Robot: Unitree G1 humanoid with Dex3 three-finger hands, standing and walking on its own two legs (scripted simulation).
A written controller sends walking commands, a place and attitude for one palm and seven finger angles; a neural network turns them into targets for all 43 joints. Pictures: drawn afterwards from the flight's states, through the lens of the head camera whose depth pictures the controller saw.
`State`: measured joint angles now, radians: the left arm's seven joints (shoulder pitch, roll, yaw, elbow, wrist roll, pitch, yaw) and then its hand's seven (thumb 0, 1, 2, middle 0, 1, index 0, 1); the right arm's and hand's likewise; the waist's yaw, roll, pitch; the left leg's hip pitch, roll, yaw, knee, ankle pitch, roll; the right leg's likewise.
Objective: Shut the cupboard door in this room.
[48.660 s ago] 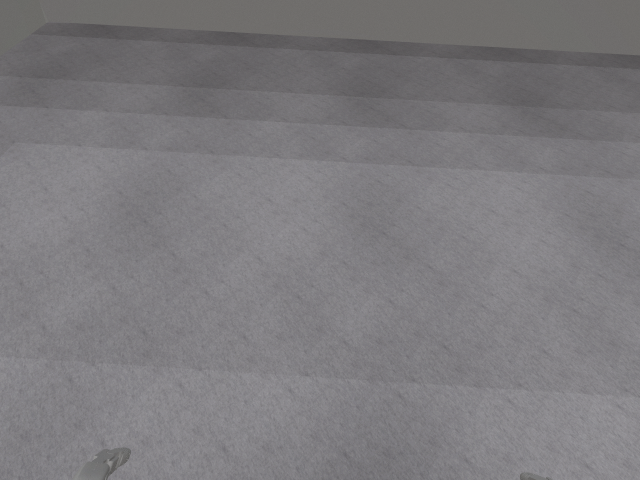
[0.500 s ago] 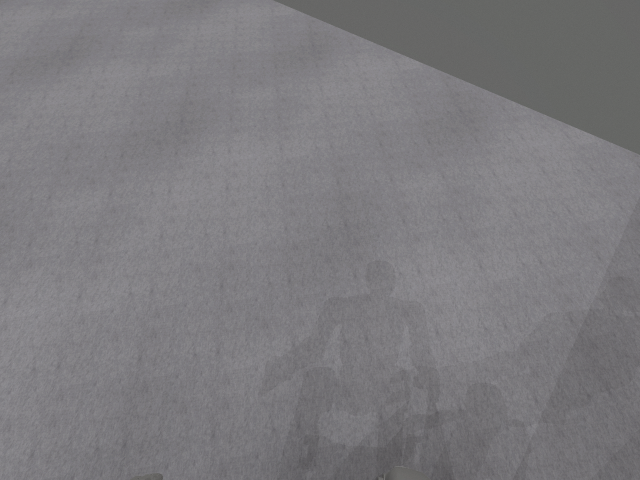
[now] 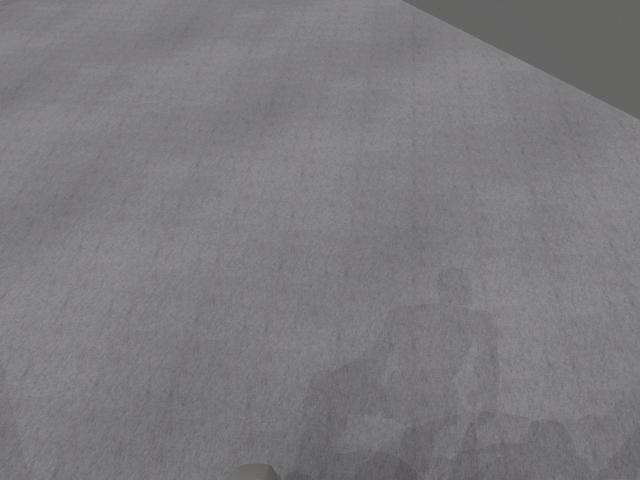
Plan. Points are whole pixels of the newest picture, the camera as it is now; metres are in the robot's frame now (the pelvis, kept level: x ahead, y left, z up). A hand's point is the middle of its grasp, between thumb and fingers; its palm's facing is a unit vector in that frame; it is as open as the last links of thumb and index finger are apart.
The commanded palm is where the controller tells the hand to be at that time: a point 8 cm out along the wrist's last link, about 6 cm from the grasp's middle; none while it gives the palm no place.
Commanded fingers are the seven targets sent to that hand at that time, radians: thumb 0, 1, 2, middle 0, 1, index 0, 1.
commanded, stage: turn or walk to find it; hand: left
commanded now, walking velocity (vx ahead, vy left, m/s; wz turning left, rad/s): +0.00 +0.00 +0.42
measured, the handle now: out of the picture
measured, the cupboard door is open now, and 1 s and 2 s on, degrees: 45 45 45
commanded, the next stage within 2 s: none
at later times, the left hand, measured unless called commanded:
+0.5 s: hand out of the picture +0.08 +0.21 -0.16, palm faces +0.20 -0.94 -0.28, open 7.4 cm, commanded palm none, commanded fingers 0.00 0.90 0.90 -0.20 -0.30 -0.20 -0.30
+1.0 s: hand out of the picture -0.07 +0.18 -0.18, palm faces +0.49 -0.84 -0.24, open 7.4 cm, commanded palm none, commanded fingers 0.00 0.90 0.90 -0.20 -0.30 -0.20 -0.30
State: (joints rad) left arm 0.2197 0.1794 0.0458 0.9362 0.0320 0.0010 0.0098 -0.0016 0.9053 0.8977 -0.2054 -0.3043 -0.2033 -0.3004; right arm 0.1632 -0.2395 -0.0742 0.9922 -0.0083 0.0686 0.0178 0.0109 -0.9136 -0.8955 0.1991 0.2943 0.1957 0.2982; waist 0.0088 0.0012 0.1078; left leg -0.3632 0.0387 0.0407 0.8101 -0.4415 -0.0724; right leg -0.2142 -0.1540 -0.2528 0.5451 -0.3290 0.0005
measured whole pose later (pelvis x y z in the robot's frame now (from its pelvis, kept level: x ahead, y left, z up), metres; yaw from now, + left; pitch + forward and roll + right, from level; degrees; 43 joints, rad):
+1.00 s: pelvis +0.01 -0.01 -0.01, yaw +27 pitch +1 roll +0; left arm 0.27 0.22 0.06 0.97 0.03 0.01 0.01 0.00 0.91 0.90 -0.20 -0.30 -0.20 -0.30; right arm 0.12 -0.22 -0.06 0.96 -0.01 0.04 0.02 0.01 -0.91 -0.90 0.20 0.29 0.20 0.30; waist 0.03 -0.02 0.10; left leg -0.26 0.03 0.09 0.57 -0.31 -0.03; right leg -0.26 -0.18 -0.33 0.62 -0.35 0.01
